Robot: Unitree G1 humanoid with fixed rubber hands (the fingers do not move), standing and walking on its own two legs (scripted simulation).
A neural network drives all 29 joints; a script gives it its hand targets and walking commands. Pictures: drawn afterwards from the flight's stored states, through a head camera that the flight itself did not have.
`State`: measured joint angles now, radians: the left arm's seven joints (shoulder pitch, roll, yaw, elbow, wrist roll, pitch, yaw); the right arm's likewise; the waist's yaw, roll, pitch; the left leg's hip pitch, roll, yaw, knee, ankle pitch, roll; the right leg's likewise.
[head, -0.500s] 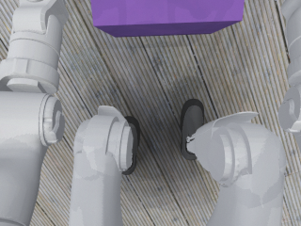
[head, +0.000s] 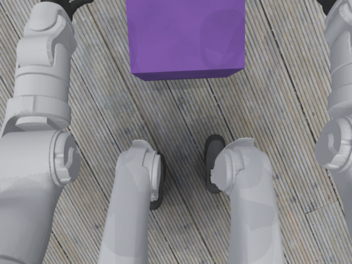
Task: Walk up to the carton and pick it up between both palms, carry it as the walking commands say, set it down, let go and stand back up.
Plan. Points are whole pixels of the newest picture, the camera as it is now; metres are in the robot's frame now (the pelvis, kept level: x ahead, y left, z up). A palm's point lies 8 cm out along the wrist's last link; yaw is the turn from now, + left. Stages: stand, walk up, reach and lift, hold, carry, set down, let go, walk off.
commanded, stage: set down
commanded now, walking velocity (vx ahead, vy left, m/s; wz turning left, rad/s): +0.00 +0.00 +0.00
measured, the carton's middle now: (184, 27) +0.60 -0.02 -0.36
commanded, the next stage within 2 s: let go in 0.80 s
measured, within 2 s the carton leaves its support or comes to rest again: neither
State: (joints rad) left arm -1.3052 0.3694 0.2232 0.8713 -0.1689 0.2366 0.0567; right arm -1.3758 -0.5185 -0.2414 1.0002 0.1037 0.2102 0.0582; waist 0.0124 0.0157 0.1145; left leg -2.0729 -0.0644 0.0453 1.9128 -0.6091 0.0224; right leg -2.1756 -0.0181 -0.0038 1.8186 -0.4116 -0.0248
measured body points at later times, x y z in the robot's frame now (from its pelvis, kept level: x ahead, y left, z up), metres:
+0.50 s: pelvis +0.03 -0.01 +0.14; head +0.34 -0.03 +0.46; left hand +0.57 +0.21 +0.05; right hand +0.57 -0.27 +0.04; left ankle +0.08 +0.10 -0.42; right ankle +0.14 -0.11 -0.42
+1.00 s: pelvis +0.06 +0.00 +0.22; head +0.35 -0.02 +0.56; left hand +0.53 +0.21 +0.11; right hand +0.53 -0.26 +0.10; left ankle +0.08 +0.10 -0.42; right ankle +0.14 -0.11 -0.42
